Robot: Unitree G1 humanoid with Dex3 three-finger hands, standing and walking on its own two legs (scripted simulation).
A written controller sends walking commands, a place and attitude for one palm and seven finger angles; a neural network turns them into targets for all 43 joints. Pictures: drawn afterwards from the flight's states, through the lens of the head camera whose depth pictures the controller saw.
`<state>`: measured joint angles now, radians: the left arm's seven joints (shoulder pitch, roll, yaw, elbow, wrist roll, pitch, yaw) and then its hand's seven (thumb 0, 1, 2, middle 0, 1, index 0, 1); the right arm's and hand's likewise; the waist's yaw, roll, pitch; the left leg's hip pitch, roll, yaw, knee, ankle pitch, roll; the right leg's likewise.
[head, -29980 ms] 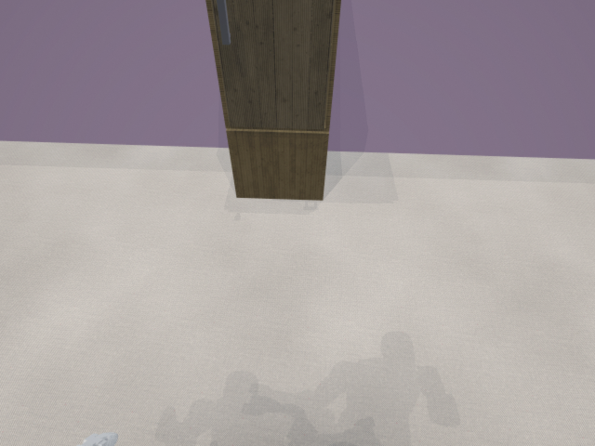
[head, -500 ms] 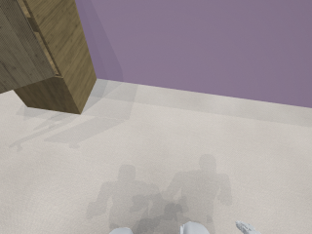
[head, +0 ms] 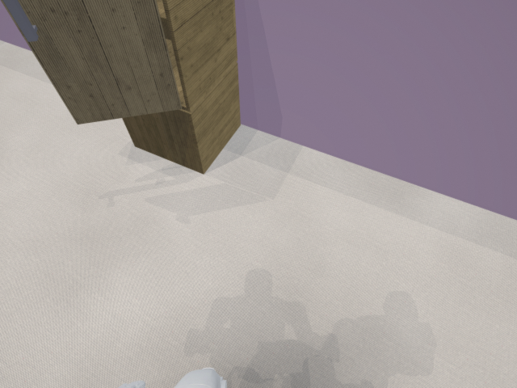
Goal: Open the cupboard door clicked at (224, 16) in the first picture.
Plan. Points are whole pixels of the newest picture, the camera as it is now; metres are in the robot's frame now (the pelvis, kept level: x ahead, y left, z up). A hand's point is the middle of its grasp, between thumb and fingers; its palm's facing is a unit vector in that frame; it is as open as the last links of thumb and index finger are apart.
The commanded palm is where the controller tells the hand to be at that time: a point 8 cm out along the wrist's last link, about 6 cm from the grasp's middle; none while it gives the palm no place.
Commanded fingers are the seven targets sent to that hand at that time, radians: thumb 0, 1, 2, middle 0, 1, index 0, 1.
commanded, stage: turn to face it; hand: left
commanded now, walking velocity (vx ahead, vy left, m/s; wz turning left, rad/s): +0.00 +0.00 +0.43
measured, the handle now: (19, 8) +0.94 +0.66 +0.07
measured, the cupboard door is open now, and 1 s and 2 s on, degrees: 40 40 40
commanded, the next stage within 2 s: take the last steps up to it in 0.46 s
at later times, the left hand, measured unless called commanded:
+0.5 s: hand out of the picture +0.06 +0.20 -0.16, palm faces +0.19 -0.94 -0.28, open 7.4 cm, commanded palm none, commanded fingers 0.00 0.90 0.90 -0.20 -0.30 -0.20 -0.30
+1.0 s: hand out of the picture -0.04 +0.25 -0.18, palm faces +0.37 -0.90 -0.21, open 7.4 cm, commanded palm none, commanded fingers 0.00 0.90 0.90 -0.20 -0.30 -0.20 -0.30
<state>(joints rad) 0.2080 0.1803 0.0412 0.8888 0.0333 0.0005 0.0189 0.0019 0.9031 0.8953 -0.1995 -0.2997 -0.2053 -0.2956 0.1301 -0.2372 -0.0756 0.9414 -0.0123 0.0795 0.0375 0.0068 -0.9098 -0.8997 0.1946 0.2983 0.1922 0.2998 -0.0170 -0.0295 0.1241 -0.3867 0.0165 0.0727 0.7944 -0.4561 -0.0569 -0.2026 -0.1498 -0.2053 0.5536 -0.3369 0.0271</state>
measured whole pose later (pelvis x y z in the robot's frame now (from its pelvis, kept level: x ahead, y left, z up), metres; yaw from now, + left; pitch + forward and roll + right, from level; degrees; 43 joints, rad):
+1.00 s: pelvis +0.05 +0.06 +0.00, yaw +19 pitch +0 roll +0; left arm 0.30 0.23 0.08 1.08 0.03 0.03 -0.01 0.01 0.91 0.90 -0.19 -0.30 -0.20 -0.29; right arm 0.21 -0.18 -0.04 0.97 -0.03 -0.03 0.00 0.00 -0.91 -0.90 0.20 0.30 0.19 0.30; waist 0.02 -0.05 0.06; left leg -0.21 -0.02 0.11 0.50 -0.29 0.06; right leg -0.43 -0.12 -0.07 1.11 -0.42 0.01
